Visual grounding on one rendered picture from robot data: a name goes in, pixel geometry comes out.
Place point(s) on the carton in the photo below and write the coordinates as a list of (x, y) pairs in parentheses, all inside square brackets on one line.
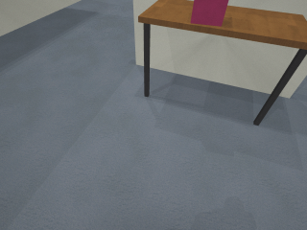
[(209, 12)]

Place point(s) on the table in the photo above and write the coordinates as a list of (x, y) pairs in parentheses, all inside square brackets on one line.
[(272, 27)]

